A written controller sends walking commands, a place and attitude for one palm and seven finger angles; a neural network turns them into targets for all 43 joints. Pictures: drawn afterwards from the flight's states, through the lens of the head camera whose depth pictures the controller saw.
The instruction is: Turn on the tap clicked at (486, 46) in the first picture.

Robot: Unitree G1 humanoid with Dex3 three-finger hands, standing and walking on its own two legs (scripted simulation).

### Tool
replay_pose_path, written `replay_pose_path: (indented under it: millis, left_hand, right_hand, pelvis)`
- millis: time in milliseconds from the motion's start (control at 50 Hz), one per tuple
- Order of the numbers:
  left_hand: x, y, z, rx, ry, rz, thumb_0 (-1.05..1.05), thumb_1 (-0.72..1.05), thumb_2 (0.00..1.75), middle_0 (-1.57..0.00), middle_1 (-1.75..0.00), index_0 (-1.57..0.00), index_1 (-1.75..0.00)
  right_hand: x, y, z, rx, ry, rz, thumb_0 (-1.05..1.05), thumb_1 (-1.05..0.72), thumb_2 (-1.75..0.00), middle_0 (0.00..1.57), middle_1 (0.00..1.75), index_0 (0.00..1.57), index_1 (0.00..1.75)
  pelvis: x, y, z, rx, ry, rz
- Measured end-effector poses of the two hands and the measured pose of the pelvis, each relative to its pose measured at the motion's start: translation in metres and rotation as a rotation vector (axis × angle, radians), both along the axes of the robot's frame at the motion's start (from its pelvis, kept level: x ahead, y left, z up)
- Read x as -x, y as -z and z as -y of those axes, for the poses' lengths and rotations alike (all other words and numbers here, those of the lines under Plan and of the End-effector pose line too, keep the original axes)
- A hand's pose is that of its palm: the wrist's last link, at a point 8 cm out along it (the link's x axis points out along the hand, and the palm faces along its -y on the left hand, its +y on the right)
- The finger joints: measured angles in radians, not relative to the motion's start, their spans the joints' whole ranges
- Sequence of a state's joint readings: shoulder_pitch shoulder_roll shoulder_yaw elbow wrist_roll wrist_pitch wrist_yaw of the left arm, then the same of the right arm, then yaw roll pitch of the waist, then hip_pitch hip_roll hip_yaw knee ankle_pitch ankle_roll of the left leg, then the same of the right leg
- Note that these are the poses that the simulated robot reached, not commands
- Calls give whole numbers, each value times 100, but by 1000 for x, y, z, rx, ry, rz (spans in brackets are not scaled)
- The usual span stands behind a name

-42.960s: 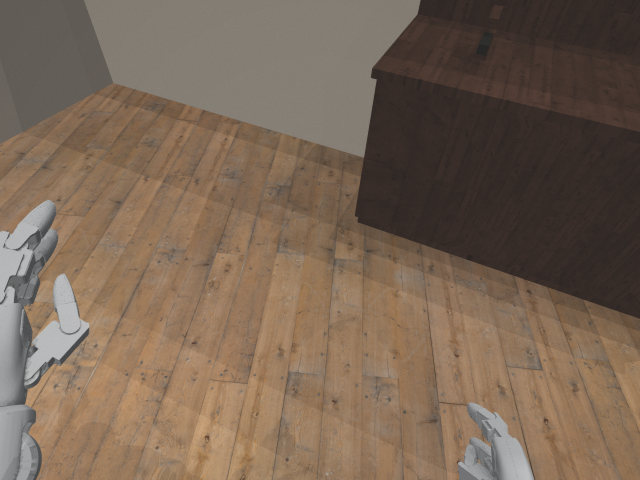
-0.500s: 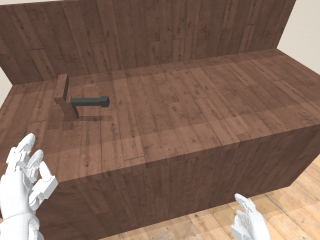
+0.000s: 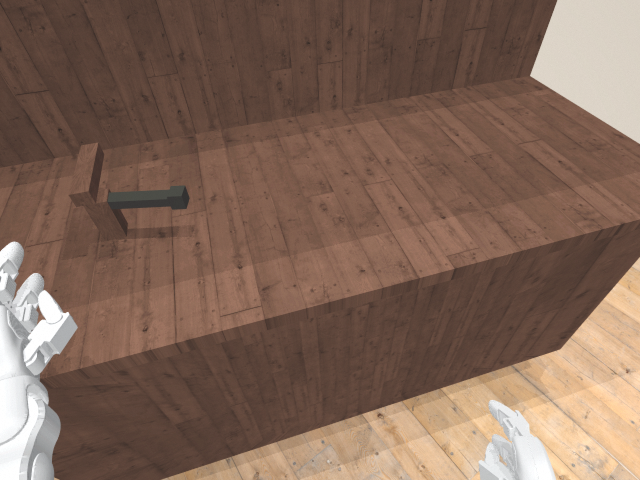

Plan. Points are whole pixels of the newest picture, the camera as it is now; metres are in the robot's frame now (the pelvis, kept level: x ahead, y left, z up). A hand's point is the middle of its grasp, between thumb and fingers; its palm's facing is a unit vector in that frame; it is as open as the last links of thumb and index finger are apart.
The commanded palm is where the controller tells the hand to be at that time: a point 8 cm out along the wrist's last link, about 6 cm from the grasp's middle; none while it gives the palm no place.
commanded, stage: reach beside the lever's end, fingers flat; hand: left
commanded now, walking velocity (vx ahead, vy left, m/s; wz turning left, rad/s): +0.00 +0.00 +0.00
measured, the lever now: (178, 197) +0.52 +0.29 +0.07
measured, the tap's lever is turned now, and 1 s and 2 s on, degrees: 76 76 76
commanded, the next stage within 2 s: push the lever round in 1.54 s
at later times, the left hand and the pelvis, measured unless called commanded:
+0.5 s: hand (67, 287) +0.30 +0.35 +0.10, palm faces +0.59 -0.80 -0.10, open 7.6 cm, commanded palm +0.25 +0.38 +0.09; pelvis +0.00 +0.02 +0.00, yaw -1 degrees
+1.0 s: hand (69, 264) +0.35 +0.39 +0.08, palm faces +0.58 -0.81 -0.08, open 7.8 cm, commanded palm +0.31 +0.42 +0.07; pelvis +0.00 +0.06 -0.01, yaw -1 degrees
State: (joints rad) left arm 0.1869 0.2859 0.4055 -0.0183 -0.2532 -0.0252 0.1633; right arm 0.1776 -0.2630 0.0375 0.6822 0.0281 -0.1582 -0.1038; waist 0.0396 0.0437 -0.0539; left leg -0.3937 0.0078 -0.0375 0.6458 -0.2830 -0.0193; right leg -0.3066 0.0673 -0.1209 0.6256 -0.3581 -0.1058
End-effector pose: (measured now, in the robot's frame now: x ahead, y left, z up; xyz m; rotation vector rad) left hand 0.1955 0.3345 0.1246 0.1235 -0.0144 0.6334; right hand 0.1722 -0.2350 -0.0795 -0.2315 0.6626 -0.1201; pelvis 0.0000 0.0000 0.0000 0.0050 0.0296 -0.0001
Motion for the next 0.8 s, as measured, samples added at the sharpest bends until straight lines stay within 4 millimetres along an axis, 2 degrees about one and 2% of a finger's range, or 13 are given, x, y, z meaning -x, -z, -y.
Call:
replay_pose_path:
  millis: [260,500,800]
  left_hand:
    - [-28,13,-24,18,-9,-19,2,89,90,-19,-26,-19,-26]
    - [-58,24,-47,32,-2,-22,2,89,90,-18,-23,-18,-23]
    - [-84,39,-75,43,-13,-17,2,89,90,-16,-19,-16,-19]
  right_hand:
    - [16,8,5,17,38,-61,1,-90,-90,21,30,20,30]
    - [26,11,-10,29,53,-113,1,-90,-90,21,30,20,30]
    - [41,15,-28,57,63,-198,1,-90,-90,21,30,20,30]
  pelvis:
    - [0,1,-8,4,6,-25]
    - [-1,2,-24,17,11,-50]
    - [-3,5,-48,36,13,-81]
